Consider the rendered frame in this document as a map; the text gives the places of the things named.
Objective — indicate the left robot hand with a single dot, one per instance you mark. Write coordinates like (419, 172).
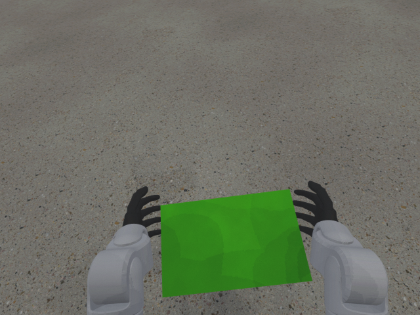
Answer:
(135, 215)

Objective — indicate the carton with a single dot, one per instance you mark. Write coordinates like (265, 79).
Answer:
(235, 242)

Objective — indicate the robot right forearm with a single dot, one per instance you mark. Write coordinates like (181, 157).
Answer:
(355, 279)

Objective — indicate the robot left forearm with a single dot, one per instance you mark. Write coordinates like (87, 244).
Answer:
(115, 279)

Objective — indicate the right robot hand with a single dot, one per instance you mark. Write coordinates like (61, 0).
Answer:
(323, 210)

